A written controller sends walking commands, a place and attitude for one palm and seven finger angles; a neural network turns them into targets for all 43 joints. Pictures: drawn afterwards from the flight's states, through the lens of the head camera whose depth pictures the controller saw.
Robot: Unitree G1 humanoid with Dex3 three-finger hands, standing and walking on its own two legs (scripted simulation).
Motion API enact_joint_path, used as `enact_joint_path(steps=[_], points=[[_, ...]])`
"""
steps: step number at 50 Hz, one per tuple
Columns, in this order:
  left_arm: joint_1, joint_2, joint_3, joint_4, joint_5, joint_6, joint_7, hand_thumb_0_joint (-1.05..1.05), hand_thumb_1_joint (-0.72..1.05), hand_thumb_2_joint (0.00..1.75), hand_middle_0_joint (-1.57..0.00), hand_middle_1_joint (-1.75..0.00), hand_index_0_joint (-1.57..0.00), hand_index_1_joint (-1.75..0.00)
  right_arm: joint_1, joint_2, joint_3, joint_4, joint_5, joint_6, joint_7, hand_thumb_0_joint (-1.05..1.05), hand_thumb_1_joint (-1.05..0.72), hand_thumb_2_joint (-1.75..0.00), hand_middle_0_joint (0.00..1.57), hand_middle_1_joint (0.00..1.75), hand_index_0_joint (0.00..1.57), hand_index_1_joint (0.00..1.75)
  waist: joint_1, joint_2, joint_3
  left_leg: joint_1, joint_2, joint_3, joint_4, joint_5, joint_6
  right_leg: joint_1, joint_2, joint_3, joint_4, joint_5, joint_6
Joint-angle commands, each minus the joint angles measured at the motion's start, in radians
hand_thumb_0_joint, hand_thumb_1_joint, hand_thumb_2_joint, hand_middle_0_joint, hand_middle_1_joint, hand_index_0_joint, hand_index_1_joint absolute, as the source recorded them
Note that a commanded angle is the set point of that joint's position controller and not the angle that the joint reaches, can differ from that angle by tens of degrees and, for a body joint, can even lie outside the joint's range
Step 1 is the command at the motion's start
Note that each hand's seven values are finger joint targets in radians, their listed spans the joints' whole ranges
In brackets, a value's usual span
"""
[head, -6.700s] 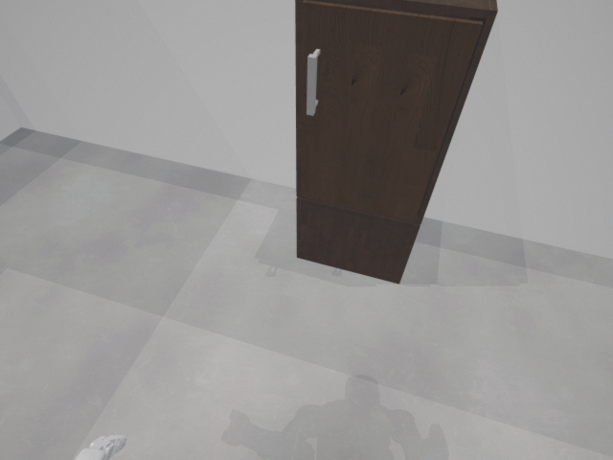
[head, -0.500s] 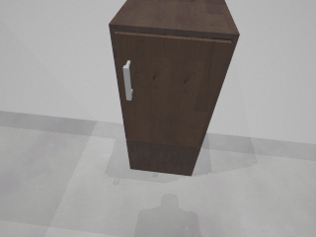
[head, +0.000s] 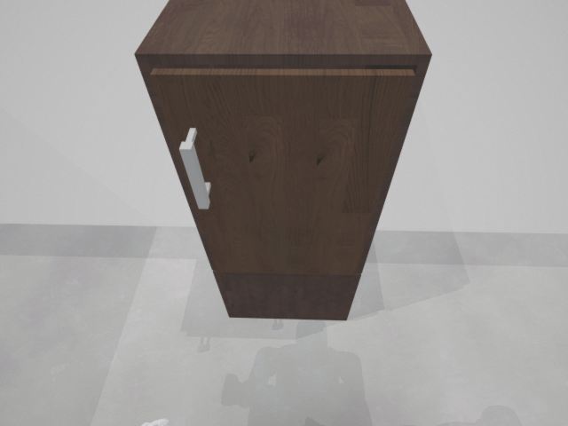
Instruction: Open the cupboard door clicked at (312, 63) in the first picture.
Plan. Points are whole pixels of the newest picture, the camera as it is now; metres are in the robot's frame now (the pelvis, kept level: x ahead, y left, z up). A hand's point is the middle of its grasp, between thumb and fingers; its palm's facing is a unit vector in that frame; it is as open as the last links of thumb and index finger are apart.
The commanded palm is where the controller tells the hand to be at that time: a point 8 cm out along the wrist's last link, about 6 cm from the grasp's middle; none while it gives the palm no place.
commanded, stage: come to a stop and stand still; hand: left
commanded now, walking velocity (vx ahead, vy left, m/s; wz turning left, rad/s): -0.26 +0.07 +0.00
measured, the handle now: (198, 170) +0.52 +0.17 +0.04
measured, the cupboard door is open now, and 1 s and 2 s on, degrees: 0 0 0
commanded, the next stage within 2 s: look again from close up in 1.08 s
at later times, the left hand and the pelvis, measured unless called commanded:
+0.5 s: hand out of the picture +0.05 +0.19 -0.16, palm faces +0.01 -0.96 -0.28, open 7.3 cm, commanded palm none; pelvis +0.00 +0.00 +0.01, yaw -1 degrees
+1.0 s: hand out of the picture -0.08 +0.19 -0.16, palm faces +0.04 -0.98 -0.19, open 7.3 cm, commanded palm none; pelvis -0.06 +0.02 +0.01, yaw -1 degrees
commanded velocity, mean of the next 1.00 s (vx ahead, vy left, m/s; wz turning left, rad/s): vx -0.06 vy -0.01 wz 0.00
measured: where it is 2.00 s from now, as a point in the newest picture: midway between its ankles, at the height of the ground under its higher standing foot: outside the picture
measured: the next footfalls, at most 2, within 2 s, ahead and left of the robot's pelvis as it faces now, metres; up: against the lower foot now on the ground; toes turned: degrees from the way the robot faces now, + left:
left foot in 0.12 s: +0.08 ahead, +0.12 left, +0.00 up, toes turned +6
right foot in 0.40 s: +0.03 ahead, -0.11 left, +0.00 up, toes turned -5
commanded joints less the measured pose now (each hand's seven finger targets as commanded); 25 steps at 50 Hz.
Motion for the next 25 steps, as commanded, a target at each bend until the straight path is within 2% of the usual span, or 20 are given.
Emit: enact_joint_path(steps=[1, 4, 5, 6, 7, 8, 9, 10, 12, 13, 15, 17, 18, 19, 20, 21, 22, 23, 24, 25], points=[[0.034, 0.124, 0.013, -0.023, 0.004, 0.033, 0.026, 0.0, 0.9, 0.9, -0.2, -0.3, -0.2, -0.3, 0.029, -0.012, -0.002, -0.054, 0.011, 0.008, 0.001, 0.0, -0.9, -0.9, 0.2, 0.3, 0.2, 0.3, 0.002, -0.2, -0.038, -0.052, 0.052, -0.029, -0.094, 0.022, -0.023, 0.038, -0.262, 0.15, -0.217, 0.579, -0.157], [0.034, 0.143, 0.022, -0.023, -0.009, 0.056, 0.023, 0.0, 0.9, 0.9, -0.2, -0.3, -0.2, -0.3, 0.079, -0.02, -0.008, -0.041, 0.009, 0.013, 0.0, 0.0, -0.9, -0.9, 0.2, 0.3, 0.2, 0.3, -0.01, -0.173, -0.061, 0.068, 0.01, 0.029, -0.35, 0.305, -0.038, 0.002, -0.203, 0.125, -0.117, 0.399, -0.102], [0.043, 0.129, 0.029, -0.03, -0.009, 0.064, 0.021, 0.0, 0.9, 0.9, -0.2, -0.3, -0.2, -0.3, 0.096, -0.031, -0.017, -0.041, 0.004, 0.007, 0.001, 0.0, -0.9, -0.9, 0.2, 0.3, 0.2, 0.3, -0.007, -0.106, -0.07, 0.11, 0.015, 0.022, -0.438, 0.418, -0.033, -0.001, -0.175, 0.115, -0.054, 0.343, -0.071], [0.066, 0.107, 0.025, -0.041, -0.014, 0.073, 0.017, 0.0, 0.9, 0.9, -0.2, -0.3, -0.2, -0.3, 0.077, -0.085, -0.027, -0.058, -0.002, 0.003, -0.002, 0.0, -0.9, -0.9, 0.2, 0.3, 0.2, 0.3, 0.009, 0.03, -0.083, 0.125, 0.094, -0.062, -0.479, 0.584, -0.001, -0.035, -0.121, 0.094, 0.006, 0.224, -0.021], [0.087, 0.08, 0.018, -0.049, -0.019, 0.08, 0.016, 0.0, 0.9, 0.9, -0.2, -0.3, -0.2, -0.3, 0.028, -0.141, -0.034, -0.09, -0.007, -0.002, -0.006, 0.0, -0.9, -0.9, 0.2, 0.3, 0.2, 0.3, 0.03, 0.18, -0.08, 0.06, 0.231, -0.19, -0.553, 0.799, 0.071, -0.017, -0.053, 0.051, 0.059, 0.041, 0.033], [0.09, 0.077, 0.018, -0.053, -0.018, 0.083, 0.018, 0.0, 0.9, 0.9, -0.2, -0.3, -0.2, -0.3, -0.032, -0.171, -0.037, -0.116, -0.012, 0.003, -0.007, 0.0, -0.9, -0.9, 0.2, 0.3, 0.2, 0.3, 0.043, 0.205, -0.07, -0.027, 0.278, -0.205, -0.579, 0.836, 0.126, 0.052, -0.017, 0.057, 0.137, -0.151, 0.04], [0.069, 0.079, 0.019, -0.046, -0.014, 0.09, 0.018, 0.0, 0.9, 0.9, -0.2, -0.3, -0.2, -0.3, -0.083, -0.156, -0.036, -0.125, -0.013, 0.001, -0.012, 0.0, -0.9, -0.9, 0.2, 0.3, 0.2, 0.3, 0.04, 0.232, -0.04, -0.024, 0.27, -0.207, -0.598, 0.886, 0.151, 0.028, -0.008, 0.077, 0.223, -0.213, 0.038], [0.068, 0.078, 0.018, -0.045, -0.011, 0.093, 0.016, 0.0, 0.9, 0.9, -0.2, -0.3, -0.2, -0.3, -0.094, -0.154, -0.035, -0.132, -0.016, -0.002, -0.017, 0.0, -0.9, -0.9, 0.2, 0.3, 0.2, 0.3, 0.037, 0.219, -0.034, 0.018, 0.277, -0.205, -0.586, 0.98, 0.172, -0.017, -0.009, 0.099, 0.282, -0.274, 0.036], [0.064, 0.074, 0.015, -0.043, -0.011, 0.088, 0.015, 0.0, 0.9, 0.9, -0.2, -0.3, -0.2, -0.3, -0.09, -0.174, -0.041, -0.132, -0.017, -0.001, -0.023, 0.0, -0.9, -0.9, 0.2, 0.3, 0.2, 0.3, 0.025, 0.135, -0.076, 0.165, 0.283, -0.195, -0.522, 1.152, 0.195, -0.083, -0.004, 0.119, 0.278, -0.291, 0.035], [0.064, 0.073, 0.013, -0.042, -0.01, 0.084, 0.014, 0.0, 0.9, 0.9, -0.2, -0.3, -0.2, -0.3, -0.092, -0.193, -0.05, -0.134, -0.018, 0.003, -0.024, 0.0, -0.9, -0.9, 0.2, 0.3, 0.2, 0.3, 0.018, 0.1, -0.103, 0.233, 0.281, -0.177, -0.496, 1.202, 0.193, -0.101, 0.0, 0.109, 0.245, -0.275, 0.038], [0.079, 0.078, 0.01, -0.041, -0.008, 0.078, 0.011, 0.0, 0.9, 0.9, -0.2, -0.3, -0.2, -0.3, -0.106, -0.215, -0.059, -0.139, -0.016, 0.009, -0.024, 0.0, -0.9, -0.9, 0.2, 0.3, 0.2, 0.3, 0.017, 0.088, -0.149, 0.321, 0.26, -0.137, -0.455, 1.245, 0.17, -0.09, 0.008, 0.09, 0.129, -0.211, 0.041], [0.098, 0.087, 0.014, -0.041, -0.007, 0.076, 0.01, 0.0, 0.9, 0.9, -0.2, -0.3, -0.2, -0.3, -0.106, -0.226, -0.065, -0.142, -0.008, 0.014, -0.021, 0.0, -0.9, -0.9, 0.2, 0.3, 0.2, 0.3, 0.016, 0.08, -0.185, 0.315, 0.234, -0.117, -0.436, 1.18, 0.138, -0.008, 0.016, 0.078, -0.001, -0.08, 0.043], [0.122, 0.094, 0.015, -0.036, -0.006, 0.076, 0.01, 0.0, 0.9, 0.9, -0.2, -0.3, -0.2, -0.3, -0.123, -0.226, -0.066, -0.146, -0.004, 0.017, -0.019, 0.0, -0.9, -0.9, 0.2, 0.3, 0.2, 0.3, 0.029, 0.071, -0.193, 0.278, 0.221, -0.104, -0.418, 1.084, 0.118, 0.05, 0.011, 0.079, -0.079, 0.016, 0.042], [0.142, 0.11, 0.017, -0.035, -0.002, 0.074, 0.011, 0.0, 0.9, 0.9, -0.2, -0.3, -0.2, -0.3, -0.134, -0.215, -0.065, -0.153, -0.001, 0.019, -0.017, 0.0, -0.9, -0.9, 0.2, 0.3, 0.2, 0.3, 0.038, 0.027, -0.195, 0.22, 0.185, -0.085, -0.385, 0.94, 0.084, 0.115, -0.012, 0.099, -0.162, 0.176, 0.038], [0.154, 0.153, 0.022, -0.032, 0.004, 0.067, 0.016, 0.0, 0.9, 0.9, -0.2, -0.3, -0.2, -0.3, -0.135, -0.179, -0.063, -0.164, 0.002, 0.018, -0.012, 0.0, -0.9, -0.9, 0.2, 0.3, 0.2, 0.3, 0.038, -0.091, -0.194, 0.111, 0.113, -0.025, -0.318, 0.729, 0.036, 0.202, -0.102, 0.192, -0.165, 0.51, 0.015], [0.162, 0.199, 0.028, -0.03, 0.01, 0.063, 0.021, 0.0, 0.9, 0.9, -0.2, -0.3, -0.2, -0.3, -0.152, -0.127, -0.051, -0.183, 0.005, 0.021, -0.008, 0.0, -0.9, -0.9, 0.2, 0.3, 0.2, 0.3, 0.042, -0.239, -0.168, -0.055, 0.014, 0.038, -0.248, 0.32, -0.007, 0.274, -0.244, 0.295, -0.119, 0.843, -0.061], [0.177, 0.201, 0.022, -0.023, 0.008, 0.06, 0.019, 0.0, 0.9, 0.9, -0.2, -0.3, -0.2, -0.3, -0.183, -0.106, -0.046, -0.193, 0.008, 0.031, -0.007, 0.0, -0.9, -0.9, 0.2, 0.3, 0.2, 0.3, 0.063, -0.247, -0.16, -0.114, -0.043, 0.0, -0.124, -0.021, -0.02, 0.259, -0.326, 0.309, -0.136, 0.943, -0.151], [0.157, 0.179, 0.02, -0.023, 0.01, 0.063, 0.024, 0.0, 0.9, 0.9, -0.2, -0.3, -0.2, -0.3, -0.217, -0.096, -0.044, -0.186, 0.006, 0.048, -0.011, 0.0, -0.9, -0.9, 0.2, 0.3, 0.2, 0.3, 0.062, -0.252, -0.141, -0.111, -0.026, -0.06, -0.013, -0.056, -0.017, 0.202, -0.305, 0.302, -0.159, 0.846, -0.183], [0.119, 0.168, 0.016, -0.037, 0.01, 0.066, 0.026, 0.0, 0.9, 0.9, -0.2, -0.3, -0.2, -0.3, -0.217, -0.098, -0.042, -0.181, 0.005, 0.057, -0.01, 0.0, -0.9, -0.9, 0.2, 0.3, 0.2, 0.3, 0.049, -0.246, -0.106, -0.11, -0.016, -0.088, 0.05, -0.032, -0.016, 0.121, -0.284, 0.295, -0.19, 0.667, -0.189], [0.072, 0.157, 0.013, -0.043, 0.008, 0.068, 0.027, 0.0, 0.9, 0.9, -0.2, -0.3, -0.2, -0.3, -0.205, -0.092, -0.04, -0.176, 0.004, 0.057, -0.006, 0.0, -0.9, -0.9, 0.2, 0.3, 0.2, 0.3, 0.028, -0.222, -0.076, -0.112, -0.016, -0.079, 0.073, -0.005, -0.019, 0.089, -0.265, 0.287, -0.199, 0.58, -0.19]])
